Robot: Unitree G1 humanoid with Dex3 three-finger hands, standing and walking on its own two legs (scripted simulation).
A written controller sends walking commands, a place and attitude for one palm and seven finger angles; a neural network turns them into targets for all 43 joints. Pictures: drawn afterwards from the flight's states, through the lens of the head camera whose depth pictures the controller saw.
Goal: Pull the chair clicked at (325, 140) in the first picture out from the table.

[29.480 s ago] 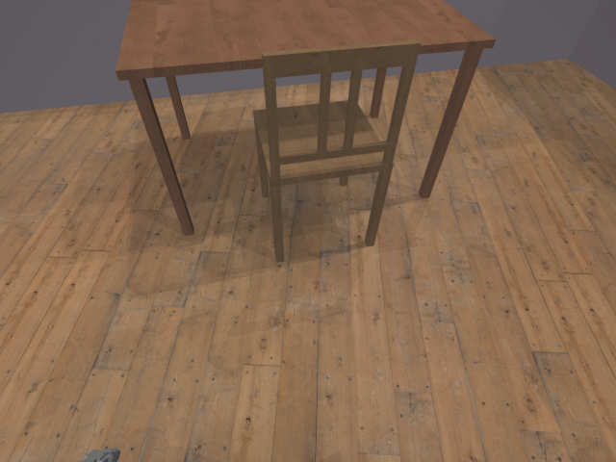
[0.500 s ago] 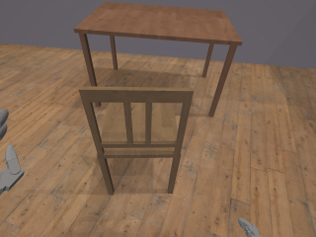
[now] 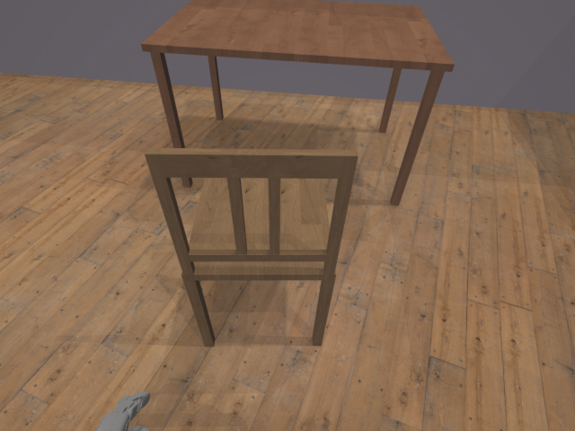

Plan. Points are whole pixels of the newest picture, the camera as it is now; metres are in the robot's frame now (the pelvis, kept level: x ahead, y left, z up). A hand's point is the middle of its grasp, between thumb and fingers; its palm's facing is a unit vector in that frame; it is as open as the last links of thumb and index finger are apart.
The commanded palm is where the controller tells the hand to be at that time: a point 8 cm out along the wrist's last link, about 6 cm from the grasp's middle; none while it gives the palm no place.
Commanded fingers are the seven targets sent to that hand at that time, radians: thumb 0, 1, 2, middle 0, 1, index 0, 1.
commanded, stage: let the arm hang, fingers relaxed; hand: left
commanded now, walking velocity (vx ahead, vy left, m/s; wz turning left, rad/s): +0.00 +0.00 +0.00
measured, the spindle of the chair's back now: (238, 217) +0.59 +0.14 -0.10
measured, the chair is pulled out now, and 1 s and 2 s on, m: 0.61 0.61 0.61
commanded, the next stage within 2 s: look to check the result in 0.90 s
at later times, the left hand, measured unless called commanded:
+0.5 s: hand out of the picture -0.02 +0.14 -0.16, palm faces +0.00 -0.98 -0.19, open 7.4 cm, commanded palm none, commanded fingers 0.00 0.90 0.90 -0.20 -0.30 -0.20 -0.30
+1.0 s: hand out of the picture +0.06 +0.15 -0.16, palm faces -0.01 -0.98 -0.20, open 7.4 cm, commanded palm none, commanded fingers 0.00 0.90 0.90 -0.20 -0.30 -0.20 -0.30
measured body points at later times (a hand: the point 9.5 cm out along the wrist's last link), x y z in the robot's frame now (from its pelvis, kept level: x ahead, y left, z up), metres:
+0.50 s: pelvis +0.03 -0.02 +0.01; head +0.06 -0.03 +0.46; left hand -0.01 +0.20 -0.14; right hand +0.02 -0.24 -0.15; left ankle +0.07 +0.11 -0.72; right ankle +0.02 -0.15 -0.72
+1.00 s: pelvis +0.03 -0.03 +0.02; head +0.06 -0.03 +0.46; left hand +0.06 +0.20 -0.14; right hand +0.03 -0.24 -0.14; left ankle +0.07 +0.11 -0.72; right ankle +0.02 -0.15 -0.72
